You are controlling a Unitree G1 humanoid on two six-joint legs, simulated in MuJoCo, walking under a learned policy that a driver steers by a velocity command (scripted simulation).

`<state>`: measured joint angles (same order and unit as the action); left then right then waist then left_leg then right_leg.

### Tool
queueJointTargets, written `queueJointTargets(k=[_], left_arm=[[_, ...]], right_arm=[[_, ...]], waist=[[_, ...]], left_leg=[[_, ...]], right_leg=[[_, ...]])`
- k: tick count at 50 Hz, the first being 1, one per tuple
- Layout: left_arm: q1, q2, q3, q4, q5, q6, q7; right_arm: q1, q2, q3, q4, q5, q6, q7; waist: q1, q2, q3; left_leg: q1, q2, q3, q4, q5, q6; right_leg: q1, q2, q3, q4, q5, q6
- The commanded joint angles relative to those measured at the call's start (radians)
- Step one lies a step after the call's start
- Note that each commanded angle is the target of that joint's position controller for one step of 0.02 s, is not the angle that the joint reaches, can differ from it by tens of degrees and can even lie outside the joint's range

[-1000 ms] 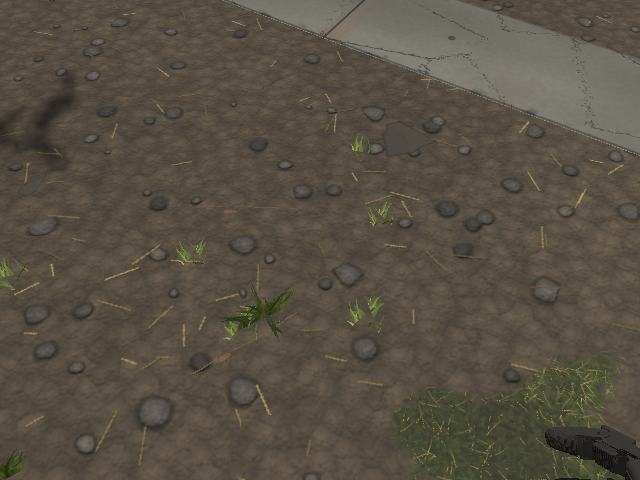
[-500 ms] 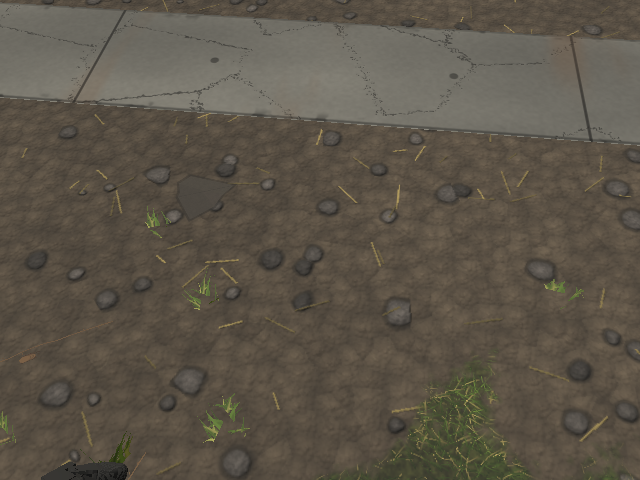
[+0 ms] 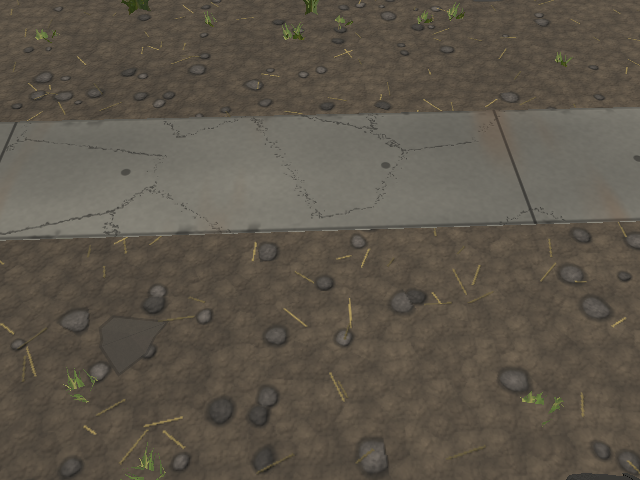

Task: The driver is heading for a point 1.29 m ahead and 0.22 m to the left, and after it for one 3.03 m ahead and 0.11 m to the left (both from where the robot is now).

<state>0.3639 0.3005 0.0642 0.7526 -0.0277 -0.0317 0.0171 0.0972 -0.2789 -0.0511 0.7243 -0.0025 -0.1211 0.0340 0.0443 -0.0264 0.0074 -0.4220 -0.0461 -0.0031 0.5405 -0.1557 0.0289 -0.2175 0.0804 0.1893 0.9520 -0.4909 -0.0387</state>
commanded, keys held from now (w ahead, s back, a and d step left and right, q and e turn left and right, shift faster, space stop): w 0.32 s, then w+q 0.68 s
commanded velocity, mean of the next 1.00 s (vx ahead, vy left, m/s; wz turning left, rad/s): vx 0.50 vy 0.00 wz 0.21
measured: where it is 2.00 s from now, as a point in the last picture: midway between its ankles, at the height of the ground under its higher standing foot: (269, 267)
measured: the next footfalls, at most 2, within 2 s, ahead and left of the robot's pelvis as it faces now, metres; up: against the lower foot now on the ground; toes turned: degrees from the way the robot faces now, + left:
right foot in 0.44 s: +0.39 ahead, -0.15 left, +0.00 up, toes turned -1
left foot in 0.96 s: +0.64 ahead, +0.13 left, +0.00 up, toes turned +19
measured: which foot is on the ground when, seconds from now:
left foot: down 0.00-0.46, up 0.48-0.94, down 0.96-1.00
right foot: up 0.00-0.42, down 0.44-0.98, up 1.00-1.00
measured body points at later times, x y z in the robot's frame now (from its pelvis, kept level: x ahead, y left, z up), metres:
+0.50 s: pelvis +0.26 -0.04 +0.00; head +0.30 -0.06 +0.45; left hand +0.51 +0.19 -0.06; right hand +0.24 -0.32 -0.14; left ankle +0.11 +0.10 -0.68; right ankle +0.35 -0.15 -0.73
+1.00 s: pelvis +0.53 +0.01 -0.01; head +0.56 +0.03 +0.44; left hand +0.47 +0.30 -0.14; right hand +0.80 -0.17 -0.09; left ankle +0.61 +0.12 -0.73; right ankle +0.37 -0.15 -0.69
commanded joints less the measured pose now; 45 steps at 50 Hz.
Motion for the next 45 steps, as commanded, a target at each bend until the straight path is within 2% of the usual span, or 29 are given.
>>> queueJointTargets(k=[1,2,3,5,8,11,13,16,17,19,20,21,22,23,24,25,26,27,28,30,32,34,38,42,44,45], left_arm=[[-0.051,0.134,0.019,-0.095,0.0,-0.026,0.003],[-0.101,0.122,0.019,-0.11,0.016,-0.032,0.0],[-0.104,0.108,0.02,-0.113,0.019,-0.034,-0.005],[-0.087,0.073,0.013,-0.105,0.016,-0.033,-0.013],[-0.162,0.036,-0.002,-0.133,0.024,-0.033,-0.015],[-0.251,0.016,-0.013,-0.15,0.023,-0.042,-0.024],[-0.31,0.013,-0.016,-0.16,0.017,-0.047,-0.032],[-0.386,0.02,-0.015,-0.183,0.008,-0.052,-0.045],[-0.41,0.026,-0.014,-0.194,0.008,-0.055,-0.05],[-0.401,0.048,-0.005,-0.199,0.009,-0.063,-0.056],[-0.351,0.068,0.005,-0.186,0.011,-0.067,-0.055],[-0.239,0.102,0.025,-0.152,0.016,-0.068,-0.049],[-0.079,0.154,0.047,-0.115,0.028,-0.067,-0.037],[0.06,0.253,0.071,-0.1,0.049,-0.059,-0.026],[0.086,0.21,0.06,-0.085,0.039,-0.049,-0.028],[0.03,0.142,0.038,-0.083,0.03,-0.048,-0.029],[-0.034,0.108,0.026,-0.083,0.025,-0.049,-0.028],[-0.097,0.077,0.016,-0.078,0.027,-0.054,-0.032],[-0.142,0.051,0.01,-0.075,0.033,-0.063,-0.035],[-0.182,0.047,0.015,-0.058,0.039,-0.08,-0.037],[-0.188,0.064,0.023,-0.037,0.043,-0.092,-0.033],[-0.172,0.078,0.029,-0.014,0.046,-0.094,-0.026],[-0.142,0.117,0.038,0.015,0.039,-0.082,-0.011],[-0.071,0.15,0.05,0.055,0.019,-0.056,-0.007],[-0.062,0.166,0.056,0.066,0.01,-0.039,-0.005],[-0.07,0.181,0.06,0.065,0.007,-0.032,-0.003]], right_arm=[[0.19,-0.132,-0.041,-0.003,0.004,0.008,-0.002],[0.161,-0.112,-0.034,0.002,-0.002,0.013,-0.004],[0.147,-0.097,-0.026,0.005,-0.01,0.011,-0.008],[0.154,-0.09,-0.021,0.017,-0.003,0.009,-0.01],[0.184,-0.136,-0.032,0.041,0.01,0.008,-0.018],[0.21,-0.159,-0.034,0.06,0.016,0.019,-0.023],[0.24,-0.165,-0.033,0.078,0.021,0.026,-0.025],[0.297,-0.172,-0.032,0.109,0.025,0.038,-0.025],[0.311,-0.172,-0.032,0.118,0.028,0.044,-0.027],[0.316,-0.187,-0.036,0.129,0.031,0.057,-0.032],[0.302,-0.202,-0.04,0.128,0.032,0.062,-0.035],[0.286,-0.2,-0.038,0.124,0.032,0.065,-0.037],[0.275,-0.166,-0.023,0.107,0.02,0.062,-0.037],[0.34,-0.06,0.01,0.072,0.003,0.048,-0.035],[0.381,-0.059,0.014,0.081,0.024,0.034,-0.034],[0.31,-0.158,-0.016,0.074,0.048,0.031,-0.033],[0.246,-0.161,-0.021,0.057,0.051,0.033,-0.033],[0.218,-0.146,-0.022,0.053,0.041,0.04,-0.035],[0.224,-0.133,-0.028,0.058,0.032,0.054,-0.038],[0.254,-0.083,-0.023,0.068,0.033,0.079,-0.037],[0.229,-0.071,-0.025,0.051,0.03,0.093,-0.038],[0.183,-0.068,-0.025,0.03,0.026,0.094,-0.035],[0.056,-0.044,-0.012,-0.011,0.023,0.083,-0.006],[-0.065,-0.045,-0.005,-0.075,0.023,0.084,0.017],[-0.084,-0.058,-0.01,-0.102,0.023,0.085,0.026],[-0.07,-0.072,-0.017,-0.109,0.022,0.088,0.029]], waist=[[-0.112,0.104,-0.063],[-0.099,0.085,-0.007],[-0.074,0.11,-0.002],[-0.059,0.138,-0.013],[-0.072,0.114,0.008],[-0.1,0.105,0.019],[-0.12,0.102,0.029],[-0.14,0.102,0.048],[-0.141,0.102,0.059],[-0.111,0.109,0.057],[-0.074,0.115,0.032],[-0.01,0.103,-0.035],[0.064,0.08,-0.158],[0.079,-0.125,-0.336],[0.072,-0.255,-0.426],[0.073,-0.15,-0.254],[0.049,-0.118,-0.145],[0.017,-0.081,-0.071],[-0.015,-0.094,-0.032],[-0.053,-0.09,-0.006],[-0.065,-0.059,0.017],[-0.058,-0.036,0.032],[-0.014,-0.01,0.064],[0.028,0.006,0.1],[0.018,-0.008,0.093],[0.0,-0.025,0.068]], left_leg=[[0.516,0.356,-0.549,-0.28,-0.302,0.183],[0.426,0.319,-0.463,-0.3,-0.19,0.183],[0.375,0.289,-0.399,-0.317,-0.101,0.173],[0.338,0.258,-0.322,-0.347,0.009,0.179],[0.324,0.267,-0.252,-0.391,0.116,0.205],[0.322,0.24,-0.165,-0.405,0.167,0.183],[0.315,0.227,-0.12,-0.399,0.189,0.169],[0.357,0.257,-0.118,-0.38,0.195,0.16],[0.375,0.27,-0.134,-0.363,0.208,0.155],[0.415,0.293,-0.162,-0.316,0.265,0.14],[0.413,0.288,-0.16,-0.26,0.356,0.128],[0.382,0.249,-0.13,-0.14,0.471,0.105],[0.256,0.197,-0.097,0.068,0.407,0.071],[-0.094,0.066,-0.019,0.446,0.017,0.002],[-0.254,0.019,-0.097,0.644,-0.431,-0.011],[-0.332,0.075,-0.13,0.722,-0.382,-0.007],[-0.341,0.117,-0.103,0.71,-0.295,-0.004],[-0.31,0.144,-0.092,0.667,-0.228,-0.01],[-0.262,0.171,-0.099,0.627,-0.175,-0.015],[-0.19,0.184,-0.095,0.609,-0.116,-0.028],[-0.22,0.187,-0.107,0.573,-0.049,-0.039],[-0.261,0.186,-0.117,0.481,0.047,-0.045],[-0.228,0.168,-0.045,0.244,0.218,-0.032],[-0.272,0.155,0.001,0.123,0.176,0.002],[-0.259,0.13,0.037,0.094,0.092,0.03],[-0.211,0.101,0.067,0.09,0.041,0.049]], right_leg=[[-0.535,-0.088,-0.024,0.313,0.07,0.009],[-0.526,-0.117,-0.042,0.253,0.12,0.011],[-0.48,-0.15,-0.053,0.202,0.16,0.01],[-0.432,-0.166,-0.087,0.132,0.183,0.02],[-0.461,-0.182,-0.119,-0.021,0.252,0.042],[-0.428,-0.174,-0.143,-0.207,0.417,0.049],[-0.379,-0.155,-0.164,-0.306,0.501,0.052],[-0.353,-0.135,-0.173,-0.38,0.528,0.041],[-0.349,-0.13,-0.168,-0.402,0.504,0.032],[-0.304,-0.117,-0.163,-0.449,0.442,0.011],[-0.218,-0.1,-0.175,-0.474,0.422,-0.004],[-0.046,-0.083,-0.191,-0.51,0.434,-0.028],[0.221,-0.153,-0.136,-0.472,0.454,-0.068],[0.618,-0.419,0.203,-0.459,0.409,-0.177],[0.65,-0.52,0.493,-0.593,0.23,-0.251],[0.514,-0.478,0.391,-0.633,0.138,-0.21],[0.383,-0.437,0.256,-0.662,0.149,-0.178],[0.26,-0.394,0.161,-0.706,0.208,-0.162],[0.172,-0.36,0.08,-0.744,0.272,-0.147],[0.072,-0.34,-0.023,-0.802,0.373,-0.148],[0.054,-0.341,-0.104,-0.828,0.463,-0.155],[0.078,-0.336,-0.171,-0.836,0.522,-0.156],[0.109,-0.318,-0.295,-0.848,0.555,-0.132],[0.249,-0.361,-0.341,-0.81,0.601,-0.118],[0.315,-0.376,-0.364,-0.746,0.743,-0.101],[0.334,-0.375,-0.38,-0.687,0.908,-0.089]])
